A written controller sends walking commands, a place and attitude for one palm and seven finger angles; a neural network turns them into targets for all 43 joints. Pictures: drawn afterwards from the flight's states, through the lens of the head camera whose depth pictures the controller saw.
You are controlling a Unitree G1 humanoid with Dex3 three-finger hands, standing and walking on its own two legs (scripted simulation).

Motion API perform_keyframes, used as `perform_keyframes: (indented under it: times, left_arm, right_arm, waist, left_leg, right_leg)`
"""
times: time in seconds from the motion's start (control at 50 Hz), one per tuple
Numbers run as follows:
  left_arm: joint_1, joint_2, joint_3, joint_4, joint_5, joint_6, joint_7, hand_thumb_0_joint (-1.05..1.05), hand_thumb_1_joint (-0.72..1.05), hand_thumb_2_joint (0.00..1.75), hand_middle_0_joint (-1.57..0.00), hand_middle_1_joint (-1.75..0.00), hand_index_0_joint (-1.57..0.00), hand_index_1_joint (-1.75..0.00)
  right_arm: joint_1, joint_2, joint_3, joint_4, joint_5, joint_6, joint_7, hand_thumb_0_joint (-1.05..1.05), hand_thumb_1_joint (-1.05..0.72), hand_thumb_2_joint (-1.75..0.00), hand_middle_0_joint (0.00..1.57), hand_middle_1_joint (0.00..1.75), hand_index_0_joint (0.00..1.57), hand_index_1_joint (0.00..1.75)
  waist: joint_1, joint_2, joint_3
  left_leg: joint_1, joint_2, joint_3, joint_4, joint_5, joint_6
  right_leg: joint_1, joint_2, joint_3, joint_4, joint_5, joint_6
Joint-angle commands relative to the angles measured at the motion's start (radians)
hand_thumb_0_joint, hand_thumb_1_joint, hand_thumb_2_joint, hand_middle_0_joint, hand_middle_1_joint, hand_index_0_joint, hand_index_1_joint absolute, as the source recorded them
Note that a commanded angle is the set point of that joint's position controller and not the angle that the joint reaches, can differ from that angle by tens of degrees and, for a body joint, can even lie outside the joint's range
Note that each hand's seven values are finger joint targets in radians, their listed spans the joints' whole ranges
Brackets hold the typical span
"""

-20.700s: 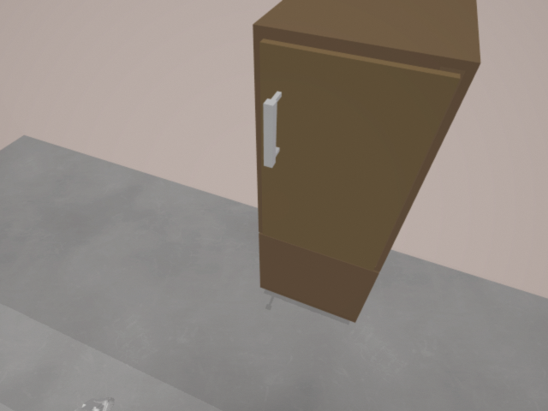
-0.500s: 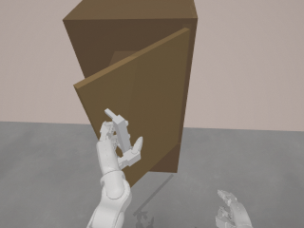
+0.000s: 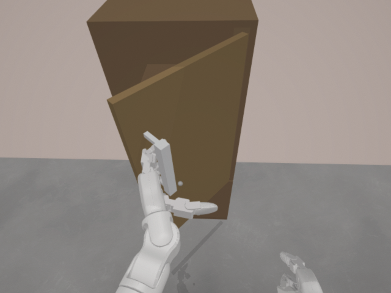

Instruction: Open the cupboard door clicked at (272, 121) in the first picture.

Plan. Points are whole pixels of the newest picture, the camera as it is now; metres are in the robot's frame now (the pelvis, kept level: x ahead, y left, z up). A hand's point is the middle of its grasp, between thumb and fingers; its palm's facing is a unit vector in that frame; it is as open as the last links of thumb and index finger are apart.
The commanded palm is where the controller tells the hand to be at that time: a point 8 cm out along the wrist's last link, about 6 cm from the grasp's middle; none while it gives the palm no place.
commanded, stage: open thumb and fingers to let go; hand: left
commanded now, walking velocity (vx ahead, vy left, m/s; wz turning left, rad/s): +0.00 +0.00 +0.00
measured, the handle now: (160, 164) +0.36 +0.10 +0.08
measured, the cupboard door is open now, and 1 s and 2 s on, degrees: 48 48 48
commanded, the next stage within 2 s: slide the hand sideways off the handle in 0.02 s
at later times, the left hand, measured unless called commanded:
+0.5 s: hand (174, 193) +0.29 +0.06 +0.08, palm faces -0.09 -1.00 +0.04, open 16.3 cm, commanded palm +0.26 +0.11 +0.08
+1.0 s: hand (150, 216) +0.24 +0.10 +0.08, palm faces -0.02 -1.00 +0.00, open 16.3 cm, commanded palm +0.21 +0.16 +0.08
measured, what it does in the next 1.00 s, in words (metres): stands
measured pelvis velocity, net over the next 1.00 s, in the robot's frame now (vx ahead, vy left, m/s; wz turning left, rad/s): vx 0.02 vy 0.01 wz -0.01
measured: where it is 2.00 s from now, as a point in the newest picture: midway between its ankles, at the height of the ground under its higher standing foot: outside the picture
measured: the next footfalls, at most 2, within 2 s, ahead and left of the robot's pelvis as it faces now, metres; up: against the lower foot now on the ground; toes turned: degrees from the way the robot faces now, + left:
none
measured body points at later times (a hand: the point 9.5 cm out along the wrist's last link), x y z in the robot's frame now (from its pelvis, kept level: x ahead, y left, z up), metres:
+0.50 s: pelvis -0.01 +0.02 +0.00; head +0.00 +0.01 +0.45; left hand +0.29 +0.11 +0.08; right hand +0.15 -0.20 -0.09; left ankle +0.01 +0.13 -0.71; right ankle +0.02 -0.09 -0.71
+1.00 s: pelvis +0.02 +0.01 +0.00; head +0.05 +0.00 +0.45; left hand +0.24 +0.15 +0.08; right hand +0.21 -0.19 -0.08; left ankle +0.01 +0.13 -0.71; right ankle +0.02 -0.09 -0.71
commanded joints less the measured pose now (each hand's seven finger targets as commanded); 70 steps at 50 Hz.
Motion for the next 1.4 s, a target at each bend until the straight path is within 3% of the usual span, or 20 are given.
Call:
perform_keyframes:
  times: [0.0, 0.1, 0.12, 0.14, 0.16, 0.22, 0.26, 0.3, 0.34, 0.4, 0.48, 0.58, 0.64, 0.74, 0.82, 0.92, 1.1, 1.26, 1.32, 1.38]
  left_arm:
    - [-0.324, -0.147, 0.002, -0.208, 0.024, -0.048, 0.025, 0.0, -0.5, 0.3, -0.15, -0.3, -0.15, -0.3]
    - [-0.372, -0.143, 0.025, -0.167, 0.015, -0.033, 0.04, 0.0, -0.5, 0.3, -0.15, -0.3, -0.15, -0.3]
    - [-0.349, -0.046, -0.184, -0.166, 0.107, -0.078, -0.179, 0.0, -0.5, 0.3, -0.15, -0.3, -0.15, -0.3]
    - [-0.404, 0.031, -0.101, -0.218, 0.07, -0.132, -0.295, 0.0, -0.5, 0.3, -0.15, -0.3, -0.15, -0.3]
    - [-0.422, 0.073, -0.083, -0.239, 0.055, -0.165, -0.365, 0.0, -0.5, 0.3, -0.15, -0.3, -0.15, -0.3]
    - [-0.414, 0.068, -0.091, -0.215, -0.03, -0.201, -0.549, 0.0, -0.5, 0.3, -0.15, -0.3, -0.15, -0.3]
    - [-0.407, 0.028, -0.066, -0.191, -0.13, -0.18, -0.598, 0.0, -0.5, 0.3, -0.15, -0.3, -0.15, -0.3]
    - [-0.353, 0.015, -0.012, -0.177, -0.202, -0.152, -0.594, 0.0, -0.5, 0.3, -0.15, -0.3, -0.15, -0.3]
    - [-0.315, 0.022, 0.029, -0.163, -0.219, -0.133, -0.56, 0.0, -0.5, 0.3, -0.15, -0.3, -0.15, -0.3]
    - [-0.255, 0.066, 0.067, -0.197, -0.17, -0.142, -0.501, 0.0, -0.5, 0.3, -0.15, -0.3, -0.15, -0.3]
    - [-0.152, 0.09, 0.053, -0.257, -0.091, -0.162, -0.469, 0.0, -0.5, 0.3, -0.15, -0.3, -0.15, -0.3]
    - [-0.003, 0.13, 0.076, -0.378, -0.088, -0.162, -0.485, 0.0, -0.5, 0.3, -0.15, -0.3, -0.15, -0.3]
    - [0.079, 0.126, 0.073, -0.454, -0.106, -0.153, -0.496, 0.0, -0.5, 0.3, -0.15, -0.3, -0.15, -0.3]
    - [0.146, 0.135, 0.063, -0.544, -0.111, -0.157, -0.516, 0.0, -0.5, 0.3, -0.15, -0.3, -0.15, -0.3]
    - [0.292, 0.148, 0.076, -0.602, -0.122, -0.16, -0.544, 0.0, -0.5, 0.3, -0.15, -0.3, -0.15, -0.3]
    - [0.41, 0.185, 0.102, -0.657, -0.122, -0.16, -0.574, 0.0, -0.5, 0.3, -0.15, -0.3, -0.15, -0.3]
    - [0.571, 0.254, 0.19, -0.728, -0.18, -0.194, -0.659, 0.0, -0.5, 0.3, -0.15, -0.3, -0.15, -0.3]
    - [0.63, 0.296, 0.269, -0.74, -0.251, -0.242, -0.741, 0.0, -0.5, 0.3, -0.15, -0.3, -0.15, -0.3]
    - [0.616, 0.282, 0.243, -0.761, -0.266, -0.254, -0.761, 0.0, -0.5, 0.3, -0.15, -0.3, -0.15, -0.3]
    - [0.577, 0.281, 0.224, -0.75, -0.262, -0.251, -0.759, 0.0, -0.5, 0.3, -0.15, -0.3, -0.15, -0.3]
  right_arm:
    - [-0.153, -0.081, -0.021, -0.157, 0.002, -0.054, -0.005, 0.0, -0.9, -0.9, 0.2, 0.3, 0.2, 0.3]
    - [-0.166, -0.077, -0.016, -0.144, 0.002, -0.049, -0.009, 0.0, -0.9, -0.9, 0.2, 0.3, 0.2, 0.3]
    - [-0.063, -0.114, -0.016, -0.114, 0.004, -0.039, -0.009, 0.0, -0.9, -0.9, 0.2, 0.3, 0.2, 0.3]
    - [-0.055, -0.111, -0.02, -0.152, 0.014, -0.044, -0.02, 0.0, -0.9, -0.9, 0.2, 0.3, 0.2, 0.3]
    - [-0.056, -0.112, -0.02, -0.161, 0.016, -0.046, -0.032, 0.0, -0.9, -0.9, 0.2, 0.3, 0.2, 0.3]
    - [-0.048, -0.111, -0.006, -0.18, 0.037, -0.07, -0.048, 0.0, -0.9, -0.9, 0.2, 0.3, 0.2, 0.3]
    - [-0.07, -0.107, 0.007, -0.2, 0.06, -0.093, -0.056, 0.0, -0.9, -0.9, 0.2, 0.3, 0.2, 0.3]
    - [-0.087, -0.11, 0.01, -0.213, 0.07, -0.121, -0.058, 0.0, -0.9, -0.9, 0.2, 0.3, 0.2, 0.3]
    - [-0.086, -0.115, 0.011, -0.212, 0.071, -0.132, -0.052, 0.0, -0.9, -0.9, 0.2, 0.3, 0.2, 0.3]
    - [-0.069, -0.119, 0.003, -0.22, 0.06, -0.143, -0.035, 0.0, -0.9, -0.9, 0.2, 0.3, 0.2, 0.3]
    - [-0.047, -0.119, -0.005, -0.237, 0.05, -0.139, -0.009, 0.0, -0.9, -0.9, 0.2, 0.3, 0.2, 0.3]
    - [-0.051, -0.116, -0.008, -0.27, 0.05, -0.13, -0.003, 0.0, -0.9, -0.9, 0.2, 0.3, 0.2, 0.3]
    - [-0.052, -0.111, -0.002, -0.284, 0.052, -0.131, -0.004, 0.0, -0.9, -0.9, 0.2, 0.3, 0.2, 0.3]
    - [-0.035, -0.116, -0.003, -0.292, 0.05, -0.143, -0.013, 0.0, -0.9, -0.9, 0.2, 0.3, 0.2, 0.3]
    - [-0.017, -0.112, -0.007, -0.3, 0.051, -0.154, -0.011, 0.0, -0.9, -0.9, 0.2, 0.3, 0.2, 0.3]
    - [0.0, -0.113, -0.012, -0.315, 0.05, -0.159, -0.013, 0.0, -0.9, -0.9, 0.2, 0.3, 0.2, 0.3]
    - [0.016, -0.122, -0.015, -0.333, 0.055, -0.182, -0.028, 0.0, -0.9, -0.9, 0.2, 0.3, 0.2, 0.3]
    - [0.024, -0.129, -0.021, -0.33, 0.066, -0.212, -0.044, 0.0, -0.9, -0.9, 0.2, 0.3, 0.2, 0.3]
    - [0.022, -0.133, -0.021, -0.333, 0.069, -0.227, -0.045, 0.0, -0.9, -0.9, 0.2, 0.3, 0.2, 0.3]
    - [0.018, -0.14, -0.022, -0.335, 0.071, -0.238, -0.05, 0.0, -0.9, -0.9, 0.2, 0.3, 0.2, 0.3]
  waist:
    - [0.001, -0.113, -0.173]
    - [0.002, -0.134, -0.179]
    - [-0.086, -0.198, -0.106]
    - [-0.057, -0.162, -0.184]
    - [-0.039, -0.122, -0.25]
    - [-0.051, -0.074, -0.227]
    - [-0.045, -0.058, -0.186]
    - [-0.023, -0.103, -0.159]
    - [-0.009, -0.138, -0.128]
    - [0.014, -0.154, -0.145]
    - [0.024, -0.103, -0.162]
    - [0.039, -0.101, -0.177]
    - [0.034, -0.074, -0.146]
    - [0.008, -0.093, -0.131]
    - [0.021, -0.058, -0.167]
    - [0.021, -0.081, -0.168]
    - [0.019, -0.1, -0.155]
    - [0.014, -0.085, -0.158]
    - [0.005, -0.064, -0.163]
    - [-0.007, -0.088, -0.119]
  left_leg:
    - [0.054, -0.032, -0.018, -0.099, 0.114, 0.022]
    - [0.044, -0.038, -0.018, -0.099, 0.085, 0.023]
    - [0.072, -0.036, -0.02, -0.1, 0.113, 0.041]
    - [0.068, -0.043, -0.015, -0.093, 0.138, 0.048]
    - [0.08, -0.048, -0.012, -0.086, 0.162, 0.051]
    - [0.1, -0.046, -0.017, -0.091, 0.127, 0.048]
    - [0.092, -0.044, -0.028, -0.112, 0.057, 0.039]
    - [0.08, -0.042, -0.036, -0.135, 0.012, 0.03]
    - [0.063, -0.043, -0.038, -0.157, -0.021, 0.025]
    - [0.063, -0.035, -0.036, -0.166, 0.02, 0.026]
    - [0.071, -0.028, -0.024, -0.156, 0.084, 0.027]
    - [0.074, -0.023, -0.008, -0.15, 0.135, 0.028]
    - [0.069, -0.022, -0.003, -0.145, 0.138, 0.027]
    - [0.061, -0.022, -0.015, -0.12, 0.143, 0.03]
    - [0.07, -0.025, -0.015, -0.098, 0.215, 0.026]
    - [0.052, -0.025, -0.016, -0.07, 0.268, 0.028]
    - [-0.021, -0.038, -0.013, -0.014, 0.247, 0.031]
    - [-0.078, -0.046, -0.017, 0.033, 0.191, 0.026]
    - [-0.084, -0.048, -0.02, 0.041, 0.181, 0.027]
    - [-0.105, -0.044, -0.028, 0.046, 0.136, 0.029]
  right_leg:
    - [0.058, 0.0, 0.058, -0.166, 0.049, 0.015]
    - [0.051, -0.002, 0.063, -0.177, 0.003, 0.017]
    - [0.011, -0.001, 0.087, -0.161, 0.118, 0.018]
    - [0.05, -0.004, 0.086, -0.139, 0.18, 0.015]
    - [0.092, -0.008, 0.098, -0.12, 0.228, 0.013]
    - [0.075, -0.006, 0.09, -0.126, 0.196, 0.012]
    - [0.055, 0.004, 0.078, -0.153, 0.095, 0.013]
    - [0.055, 0.008, 0.065, -0.174, 0.02, 0.018]
    - [0.049, 0.009, 0.057, -0.185, -0.031, 0.023]
    - [0.063, 0.007, 0.054, -0.164, 0.006, 0.022]
    - [0.071, 0.008, 0.052, -0.129, 0.079, 0.014]
    - [0.118, 0.011, 0.056, -0.125, 0.147, 0.01]
    - [0.112, 0.013, 0.055, -0.125, 0.166, 0.013]
    - [0.08, 0.016, 0.05, -0.108, 0.176, 0.02]
    - [0.099, 0.016, 0.045, -0.075, 0.262, 0.017]
    - [0.101, 0.015, 0.047, -0.048, 0.337, 0.021]
    - [0.099, 0.009, 0.07, -0.029, 0.379, 0.036]
    - [0.075, -0.002, 0.105, -0.029, 0.333, 0.048]
    - [0.058, -0.003, 0.105, -0.023, 0.302, 0.047]
    - [0.01, 0.002, 0.106, -0.037, 0.193, 0.044]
